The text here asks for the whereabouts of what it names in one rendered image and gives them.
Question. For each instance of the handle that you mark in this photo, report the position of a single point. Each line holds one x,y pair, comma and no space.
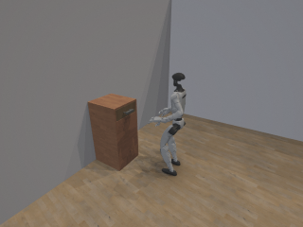
130,111

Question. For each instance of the robot left hand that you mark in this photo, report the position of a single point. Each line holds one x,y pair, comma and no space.
156,119

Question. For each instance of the robot right foot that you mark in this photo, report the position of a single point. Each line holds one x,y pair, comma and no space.
176,163

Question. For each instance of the drawer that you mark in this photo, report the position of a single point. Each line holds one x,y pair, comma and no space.
120,113

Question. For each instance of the robot left shin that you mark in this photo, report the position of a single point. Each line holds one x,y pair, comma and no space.
167,158

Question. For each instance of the robot left forearm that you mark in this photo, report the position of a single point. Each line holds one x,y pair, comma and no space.
169,118

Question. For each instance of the robot right hand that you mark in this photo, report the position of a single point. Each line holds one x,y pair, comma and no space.
166,111

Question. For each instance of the cabinet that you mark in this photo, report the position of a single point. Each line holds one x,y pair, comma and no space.
115,142

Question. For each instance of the robot left upper arm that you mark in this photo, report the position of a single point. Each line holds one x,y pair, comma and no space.
176,100

